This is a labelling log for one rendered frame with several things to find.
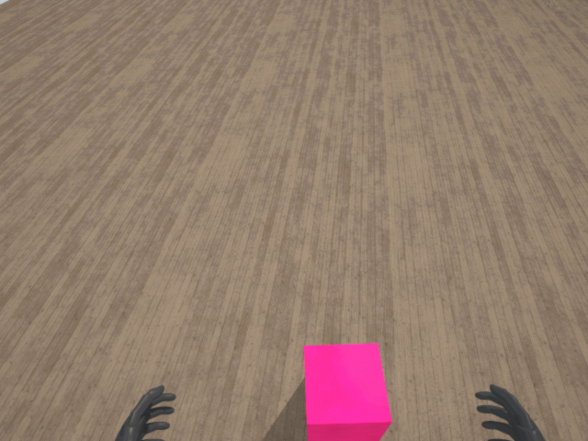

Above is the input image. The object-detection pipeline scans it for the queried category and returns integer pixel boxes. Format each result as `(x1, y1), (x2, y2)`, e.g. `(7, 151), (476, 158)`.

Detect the robot left hand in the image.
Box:
(115, 385), (176, 441)

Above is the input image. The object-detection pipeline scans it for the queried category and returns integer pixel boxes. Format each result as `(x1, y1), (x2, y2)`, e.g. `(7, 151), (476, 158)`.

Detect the robot right hand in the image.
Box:
(475, 384), (546, 441)

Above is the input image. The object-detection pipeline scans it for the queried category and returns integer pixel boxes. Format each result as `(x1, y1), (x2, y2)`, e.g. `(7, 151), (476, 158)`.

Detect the carton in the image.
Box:
(304, 344), (392, 441)

